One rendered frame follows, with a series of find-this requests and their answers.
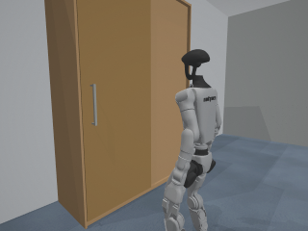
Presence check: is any robot left upper arm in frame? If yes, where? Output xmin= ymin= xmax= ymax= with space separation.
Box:
xmin=175 ymin=88 xmax=200 ymax=143

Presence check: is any robot left shin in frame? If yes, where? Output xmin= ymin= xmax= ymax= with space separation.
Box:
xmin=164 ymin=217 xmax=186 ymax=231

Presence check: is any wardrobe door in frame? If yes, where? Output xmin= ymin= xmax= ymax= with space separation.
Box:
xmin=150 ymin=0 xmax=188 ymax=185
xmin=76 ymin=0 xmax=151 ymax=222

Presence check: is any left robot hand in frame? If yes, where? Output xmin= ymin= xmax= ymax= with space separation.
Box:
xmin=162 ymin=182 xmax=183 ymax=220

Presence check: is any robot left forearm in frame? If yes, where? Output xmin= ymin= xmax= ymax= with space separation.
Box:
xmin=171 ymin=129 xmax=195 ymax=186

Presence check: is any handle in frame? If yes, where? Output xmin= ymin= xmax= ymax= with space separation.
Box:
xmin=90 ymin=84 xmax=97 ymax=126

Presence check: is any robot right upper arm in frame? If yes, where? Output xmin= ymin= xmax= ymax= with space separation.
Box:
xmin=212 ymin=88 xmax=222 ymax=129

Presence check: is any robot right forearm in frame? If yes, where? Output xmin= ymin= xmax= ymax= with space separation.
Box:
xmin=205 ymin=126 xmax=220 ymax=151

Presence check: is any right robot thigh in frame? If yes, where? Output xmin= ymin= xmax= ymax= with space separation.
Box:
xmin=187 ymin=159 xmax=216 ymax=210

